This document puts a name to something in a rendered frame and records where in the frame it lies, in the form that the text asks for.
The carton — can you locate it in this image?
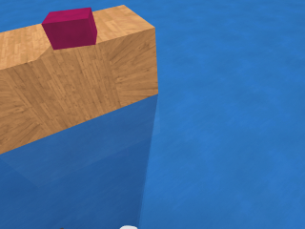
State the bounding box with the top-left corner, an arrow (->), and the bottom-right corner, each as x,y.
41,7 -> 97,50

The pedestal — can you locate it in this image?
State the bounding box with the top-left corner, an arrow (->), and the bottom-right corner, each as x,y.
0,5 -> 158,155

